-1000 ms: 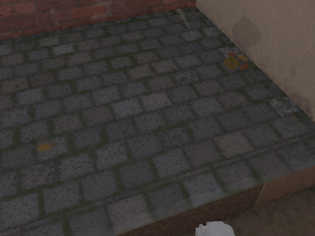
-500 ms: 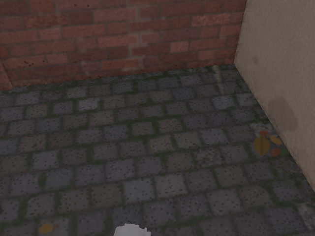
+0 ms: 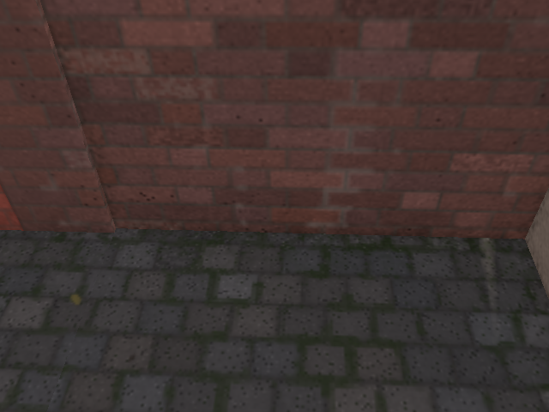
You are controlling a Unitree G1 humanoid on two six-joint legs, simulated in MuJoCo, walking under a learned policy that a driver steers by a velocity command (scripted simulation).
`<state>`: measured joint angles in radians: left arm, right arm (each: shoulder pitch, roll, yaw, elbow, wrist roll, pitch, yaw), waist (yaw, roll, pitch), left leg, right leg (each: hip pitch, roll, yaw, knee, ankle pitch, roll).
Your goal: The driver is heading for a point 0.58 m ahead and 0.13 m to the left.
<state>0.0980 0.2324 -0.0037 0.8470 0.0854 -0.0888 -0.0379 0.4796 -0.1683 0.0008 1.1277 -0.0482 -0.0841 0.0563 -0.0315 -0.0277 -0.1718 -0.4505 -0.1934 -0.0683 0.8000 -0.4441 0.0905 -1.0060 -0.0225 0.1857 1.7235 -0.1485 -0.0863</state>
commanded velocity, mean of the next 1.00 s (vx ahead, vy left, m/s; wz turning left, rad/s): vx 0.19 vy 0.00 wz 0.55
